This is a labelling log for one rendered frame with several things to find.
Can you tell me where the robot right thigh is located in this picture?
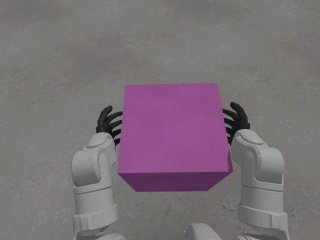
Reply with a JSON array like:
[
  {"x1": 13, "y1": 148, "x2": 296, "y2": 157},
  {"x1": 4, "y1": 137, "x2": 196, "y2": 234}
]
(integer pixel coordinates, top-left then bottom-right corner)
[{"x1": 184, "y1": 223, "x2": 222, "y2": 240}]

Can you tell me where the robot left hand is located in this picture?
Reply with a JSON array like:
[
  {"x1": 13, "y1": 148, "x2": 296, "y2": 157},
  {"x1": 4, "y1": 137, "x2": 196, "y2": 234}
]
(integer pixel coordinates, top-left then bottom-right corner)
[{"x1": 96, "y1": 105, "x2": 123, "y2": 146}]

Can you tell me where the right robot forearm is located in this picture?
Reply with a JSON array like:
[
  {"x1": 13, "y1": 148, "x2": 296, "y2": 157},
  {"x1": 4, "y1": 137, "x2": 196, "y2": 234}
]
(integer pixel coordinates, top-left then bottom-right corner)
[{"x1": 231, "y1": 129, "x2": 290, "y2": 240}]

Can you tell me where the left robot forearm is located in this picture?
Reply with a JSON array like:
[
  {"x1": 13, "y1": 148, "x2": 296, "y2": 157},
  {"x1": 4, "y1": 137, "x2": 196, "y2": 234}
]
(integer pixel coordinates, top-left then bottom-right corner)
[{"x1": 71, "y1": 132, "x2": 119, "y2": 240}]

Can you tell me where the robot right hand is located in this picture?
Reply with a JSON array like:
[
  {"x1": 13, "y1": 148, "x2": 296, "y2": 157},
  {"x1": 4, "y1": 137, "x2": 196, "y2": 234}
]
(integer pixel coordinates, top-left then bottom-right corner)
[{"x1": 222, "y1": 102, "x2": 250, "y2": 146}]

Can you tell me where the carton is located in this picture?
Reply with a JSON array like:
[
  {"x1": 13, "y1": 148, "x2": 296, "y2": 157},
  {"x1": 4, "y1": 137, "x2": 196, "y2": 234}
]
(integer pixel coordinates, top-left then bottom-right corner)
[{"x1": 117, "y1": 83, "x2": 233, "y2": 192}]

